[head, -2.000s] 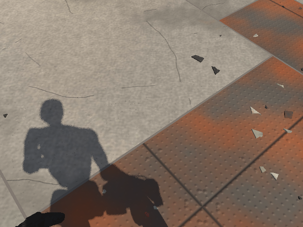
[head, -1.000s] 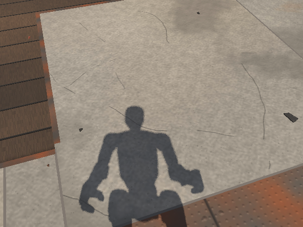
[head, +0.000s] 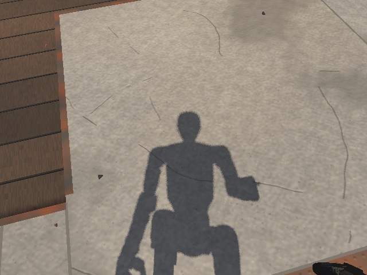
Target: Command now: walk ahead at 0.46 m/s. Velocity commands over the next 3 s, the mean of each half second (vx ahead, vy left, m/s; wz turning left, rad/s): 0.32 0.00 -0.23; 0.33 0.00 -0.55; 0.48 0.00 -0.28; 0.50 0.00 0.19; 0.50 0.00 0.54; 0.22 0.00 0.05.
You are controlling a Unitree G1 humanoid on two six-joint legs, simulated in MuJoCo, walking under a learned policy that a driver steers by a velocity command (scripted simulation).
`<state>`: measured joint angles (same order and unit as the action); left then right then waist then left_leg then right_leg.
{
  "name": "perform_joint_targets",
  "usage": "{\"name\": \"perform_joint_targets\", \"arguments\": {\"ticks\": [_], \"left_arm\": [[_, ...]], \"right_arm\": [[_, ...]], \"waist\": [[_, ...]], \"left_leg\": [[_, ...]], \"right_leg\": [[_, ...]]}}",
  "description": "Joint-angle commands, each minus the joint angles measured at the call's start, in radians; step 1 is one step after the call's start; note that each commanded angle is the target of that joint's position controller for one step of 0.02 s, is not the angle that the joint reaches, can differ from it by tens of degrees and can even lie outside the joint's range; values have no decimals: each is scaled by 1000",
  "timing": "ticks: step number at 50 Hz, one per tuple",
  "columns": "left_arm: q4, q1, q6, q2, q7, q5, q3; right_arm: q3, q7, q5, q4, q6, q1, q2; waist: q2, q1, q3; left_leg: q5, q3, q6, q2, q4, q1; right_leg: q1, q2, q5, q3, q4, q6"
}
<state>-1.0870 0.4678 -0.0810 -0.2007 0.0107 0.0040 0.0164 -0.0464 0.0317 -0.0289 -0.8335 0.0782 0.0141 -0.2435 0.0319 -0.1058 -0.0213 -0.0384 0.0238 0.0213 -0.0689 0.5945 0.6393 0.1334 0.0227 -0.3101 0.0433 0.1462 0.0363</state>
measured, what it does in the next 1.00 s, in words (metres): walks ahead, turning right: left foot, then right foot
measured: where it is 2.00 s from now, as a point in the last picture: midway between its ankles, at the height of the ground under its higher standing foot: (285, 177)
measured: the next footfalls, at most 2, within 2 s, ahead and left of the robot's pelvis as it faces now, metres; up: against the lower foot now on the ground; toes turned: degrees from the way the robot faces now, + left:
left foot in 0.12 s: +0.26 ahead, +0.13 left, +0.00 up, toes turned +2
right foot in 0.60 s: +0.39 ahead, -0.11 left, +0.00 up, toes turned -14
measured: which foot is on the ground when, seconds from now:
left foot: up 0.00-0.10, down 0.12-0.60, up 0.62-1.00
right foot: down 0.00-0.12, up 0.14-0.58, down 0.60-1.00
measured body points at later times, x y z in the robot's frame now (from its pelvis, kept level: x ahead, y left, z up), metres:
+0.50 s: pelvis +0.25 +0.03 +0.00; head +0.29 +0.01 +0.45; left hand +0.43 +0.27 -0.11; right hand +0.28 -0.25 -0.14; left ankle +0.23 +0.13 -0.74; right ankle +0.37 -0.11 -0.70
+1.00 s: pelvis +0.43 -0.02 +0.01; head +0.45 -0.04 +0.46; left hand +0.60 +0.23 -0.10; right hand +0.52 -0.33 -0.09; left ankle +0.60 +0.08 -0.72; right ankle +0.35 -0.10 -0.74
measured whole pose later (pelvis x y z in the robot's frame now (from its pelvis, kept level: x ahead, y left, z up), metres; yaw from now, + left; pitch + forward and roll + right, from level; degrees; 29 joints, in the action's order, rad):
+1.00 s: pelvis +0.43 -0.02 +0.01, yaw -25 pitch +3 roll +1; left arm -0.76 0.34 -0.04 -0.27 0.02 0.02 0.10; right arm -0.06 0.01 -0.01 -0.86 0.10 0.00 -0.29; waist 0.03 -0.07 0.01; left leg 0.11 -0.09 -0.03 -0.01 0.52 0.49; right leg -0.18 0.08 -0.26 -0.17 0.40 0.05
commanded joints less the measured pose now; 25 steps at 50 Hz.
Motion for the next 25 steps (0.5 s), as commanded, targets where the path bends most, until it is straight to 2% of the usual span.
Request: {"name": "perform_joint_targets", "arguments": {"ticks": [1,3,4,5,6,7,8,9,10,11,12,13,14,17,19,21,25], "left_arm": [[18,47,2,-181,8,10,40],[30,22,10,-206,9,8,52],[37,7,18,-216,10,4,58],[47,-8,27,-207,10,-2,55],[73,-8,28,-176,9,-15,42],[81,139,6,-2,-9,-7,-5],[74,51,-25,-104,-14,27,20],[119,-63,-39,-168,-12,57,41],[126,-104,-41,-170,1,54,45],[119,-110,-30,-158,13,36,55],[110,-68,-10,-132,18,28,59],[105,-40,9,-104,19,29,59],[110,-31,26,-84,22,29,60],[188,-124,50,-95,23,13,67],[222,-181,51,-93,9,5,64],[255,-246,52,-91,-8,5,60],[323,-322,65,-128,-33,2,72]], "right_arm": [[-2,18,-4,105,23,172,-56],[-19,21,0,94,27,109,-98],[-37,17,0,68,26,10,-131],[-61,8,-3,11,22,-168,-171],[-79,-5,11,-34,16,-360,-230],[-86,0,21,-62,15,-431,-288],[-59,-2,17,-65,14,-407,-184],[-45,-7,19,-48,20,-287,-149],[-34,-7,25,-33,30,-193,-119],[-25,0,34,-36,40,-145,-84],[-19,4,47,-48,47,-125,-63],[-17,6,52,-59,50,-117,-52],[-17,2,54,-68,53,-112,-58],[-28,-29,56,-79,47,-94,-120],[-33,-52,51,-79,29,-92,-144],[-36,-69,43,-83,13,-112,-164],[-45,-81,18,-92,-26,-144,-193]], "waist": [[-121,28,-130],[-145,86,-62],[-167,143,12],[-163,231,117],[-82,291,255],[212,200,441],[135,244,394],[115,218,191],[15,173,114],[-16,135,66],[14,93,64],[30,74,58],[39,58,44],[46,43,14],[42,57,32],[35,86,49],[31,106,49]], "left_leg": [[5,12,32,24,-72,6],[66,32,66,63,-82,-114],[94,53,89,97,-74,-248],[79,62,120,113,-84,-478],[120,-140,181,-61,-39,-819],[381,-678,365,-335,-173,-1150],[487,-771,328,-321,-302,-1073],[315,-580,274,-300,-321,-889],[57,-418,245,-271,-330,-710],[-147,-281,219,-229,-339,-579],[-250,-179,198,-197,-352,-495],[-301,-127,192,-183,-366,-442],[-359,-80,197,-178,-379,-396],[-412,17,211,-176,-403,-366],[-385,84,198,-154,-395,-384],[-365,109,194,-160,-383,-427],[-306,105,168,-208,-294,-556]], "right_leg": [[-52,-275,468,-91,-17,125],[3,-289,766,-77,91,105],[10,-281,953,-63,211,93],[-54,-240,1015,-34,411,66],[-309,-195,726,-21,715,42],[-693,20,-128,-58,1098,-18],[-794,2,-245,-200,1228,4],[-853,-41,-181,-175,1253,15],[-789,-94,-96,-155,1211,10],[-722,-117,-69,-146,1154,-1],[-636,-139,-53,-154,1115,-5],[-591,-139,-51,-148,1081,-9],[-575,-133,-47,-134,1056,-15],[-643,-136,71,-113,893,-41],[-619,-135,195,-76,744,-47],[-603,-125,272,-48,646,-49],[-630,-106,205,-26,540,-24]]}}
Over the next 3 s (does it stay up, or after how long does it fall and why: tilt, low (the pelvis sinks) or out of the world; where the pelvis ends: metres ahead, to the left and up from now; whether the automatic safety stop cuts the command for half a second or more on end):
stays up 1.32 -0.40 0.00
